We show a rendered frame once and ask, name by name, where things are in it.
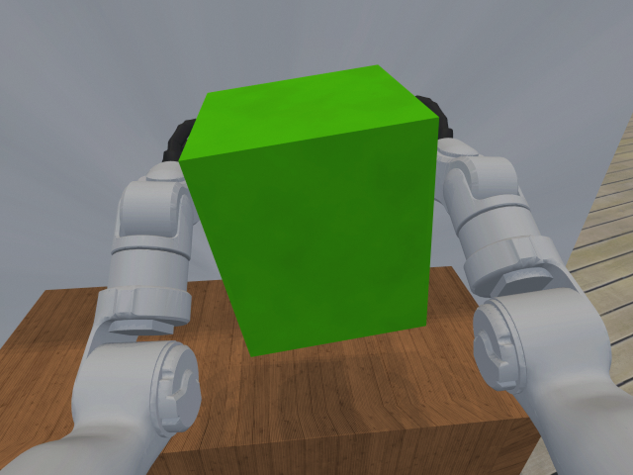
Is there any carton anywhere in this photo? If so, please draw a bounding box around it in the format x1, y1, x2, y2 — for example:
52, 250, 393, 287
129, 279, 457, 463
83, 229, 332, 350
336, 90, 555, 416
178, 64, 439, 357

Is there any left robot hand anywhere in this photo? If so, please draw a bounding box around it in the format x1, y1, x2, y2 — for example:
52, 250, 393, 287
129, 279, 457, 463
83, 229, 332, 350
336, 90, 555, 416
162, 119, 196, 162

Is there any robot right upper arm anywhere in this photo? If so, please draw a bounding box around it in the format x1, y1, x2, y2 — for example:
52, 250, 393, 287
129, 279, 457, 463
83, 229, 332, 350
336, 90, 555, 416
473, 287, 633, 475

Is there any robot right forearm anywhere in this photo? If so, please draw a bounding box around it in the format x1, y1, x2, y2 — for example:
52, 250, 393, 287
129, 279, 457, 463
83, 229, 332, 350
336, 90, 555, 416
434, 138, 612, 370

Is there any robot left forearm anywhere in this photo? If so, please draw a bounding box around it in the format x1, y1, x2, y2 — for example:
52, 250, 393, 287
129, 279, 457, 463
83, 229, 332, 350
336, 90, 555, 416
71, 161, 200, 421

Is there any pedestal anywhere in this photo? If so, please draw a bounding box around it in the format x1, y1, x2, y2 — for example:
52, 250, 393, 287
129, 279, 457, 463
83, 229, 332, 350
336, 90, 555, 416
0, 266, 541, 475

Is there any robot left upper arm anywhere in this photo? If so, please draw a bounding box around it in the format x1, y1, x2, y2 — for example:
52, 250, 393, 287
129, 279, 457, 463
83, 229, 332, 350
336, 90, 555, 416
0, 340, 202, 475

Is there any right robot hand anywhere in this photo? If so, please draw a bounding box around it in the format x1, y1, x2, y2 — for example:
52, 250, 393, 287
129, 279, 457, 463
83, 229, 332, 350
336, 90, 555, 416
415, 96, 453, 140

